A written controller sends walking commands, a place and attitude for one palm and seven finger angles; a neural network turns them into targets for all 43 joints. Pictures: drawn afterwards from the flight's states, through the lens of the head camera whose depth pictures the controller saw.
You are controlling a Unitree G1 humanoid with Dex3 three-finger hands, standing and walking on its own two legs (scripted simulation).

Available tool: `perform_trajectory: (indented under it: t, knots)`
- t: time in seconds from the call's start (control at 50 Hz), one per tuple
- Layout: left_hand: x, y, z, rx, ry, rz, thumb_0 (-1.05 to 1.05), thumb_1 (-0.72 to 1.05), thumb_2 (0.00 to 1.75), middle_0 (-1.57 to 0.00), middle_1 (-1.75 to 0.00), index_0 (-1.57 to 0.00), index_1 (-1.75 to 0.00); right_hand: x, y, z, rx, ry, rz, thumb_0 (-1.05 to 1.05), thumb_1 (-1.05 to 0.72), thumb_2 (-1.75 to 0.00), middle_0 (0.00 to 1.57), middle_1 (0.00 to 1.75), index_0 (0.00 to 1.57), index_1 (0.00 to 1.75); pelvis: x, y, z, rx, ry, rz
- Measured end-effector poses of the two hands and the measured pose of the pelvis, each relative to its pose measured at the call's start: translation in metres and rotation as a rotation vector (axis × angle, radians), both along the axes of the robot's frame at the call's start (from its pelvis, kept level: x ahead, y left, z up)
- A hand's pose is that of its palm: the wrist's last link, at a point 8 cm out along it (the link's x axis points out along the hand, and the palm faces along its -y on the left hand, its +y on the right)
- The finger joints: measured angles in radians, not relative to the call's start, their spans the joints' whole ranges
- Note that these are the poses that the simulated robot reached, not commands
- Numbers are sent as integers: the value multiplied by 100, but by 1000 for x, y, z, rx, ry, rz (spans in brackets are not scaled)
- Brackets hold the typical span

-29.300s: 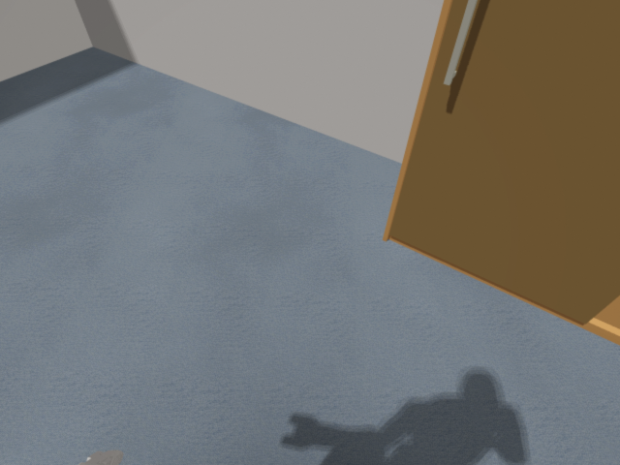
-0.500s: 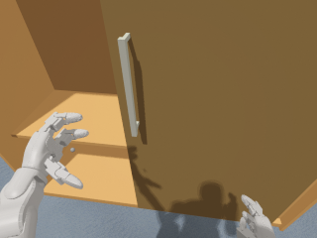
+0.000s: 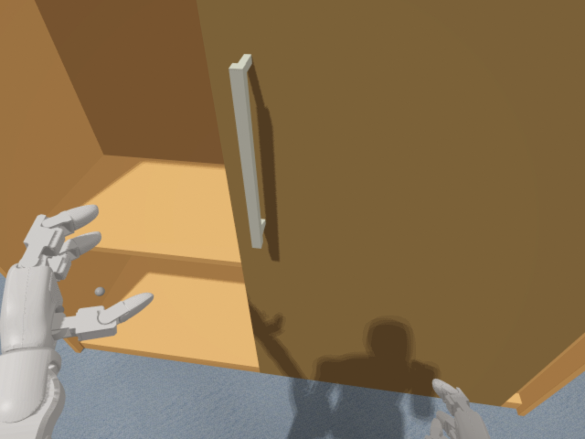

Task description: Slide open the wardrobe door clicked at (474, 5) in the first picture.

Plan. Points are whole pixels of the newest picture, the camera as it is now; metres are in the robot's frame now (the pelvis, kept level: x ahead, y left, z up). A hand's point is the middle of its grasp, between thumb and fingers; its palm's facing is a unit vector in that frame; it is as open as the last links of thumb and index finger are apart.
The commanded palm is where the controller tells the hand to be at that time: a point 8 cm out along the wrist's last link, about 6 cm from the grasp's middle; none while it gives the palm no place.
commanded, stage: draw the hand back to the body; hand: left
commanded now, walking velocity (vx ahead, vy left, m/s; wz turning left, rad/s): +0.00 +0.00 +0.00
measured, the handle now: (252, 166) +0.46 +0.13 +0.15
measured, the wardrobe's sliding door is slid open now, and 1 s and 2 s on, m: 0.68 0.68 0.68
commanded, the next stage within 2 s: step back with the hand held close in 0.68 s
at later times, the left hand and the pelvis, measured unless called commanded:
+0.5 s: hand (81, 299) +0.20 +0.26 +0.16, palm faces +0.48 -0.81 -0.35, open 7.6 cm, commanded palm +0.15 +0.29 +0.17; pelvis +0.01 -0.01 +0.00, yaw +0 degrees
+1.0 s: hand (88, 289) +0.21 +0.26 +0.16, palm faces +0.41 -0.81 -0.42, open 7.4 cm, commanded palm +0.15 +0.30 +0.17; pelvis +0.00 +0.00 +0.00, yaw -1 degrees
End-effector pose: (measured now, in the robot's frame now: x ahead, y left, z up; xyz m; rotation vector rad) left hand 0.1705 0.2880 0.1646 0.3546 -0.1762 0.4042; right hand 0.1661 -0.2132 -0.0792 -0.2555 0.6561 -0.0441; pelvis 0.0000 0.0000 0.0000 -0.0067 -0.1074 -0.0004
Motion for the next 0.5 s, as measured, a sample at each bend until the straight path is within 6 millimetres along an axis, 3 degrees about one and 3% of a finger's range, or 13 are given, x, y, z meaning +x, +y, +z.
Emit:
perform_trajectory:
  t: [0.36,0.5]
  knots:
    - [-18,8,11,68,16,65,1,69,79,-22,-42,-22,-42,24,-11,10,-1,-42,-15,1,-90,-89,20,30,20,30,11,-6,2,-2,0,-6]
    - [-19,5,9,53,16,83,1,84,87,-21,-33,-21,-33,27,-13,9,-7,-36,-3,1,-90,-89,20,30,20,30,12,-9,2,-2,0,2]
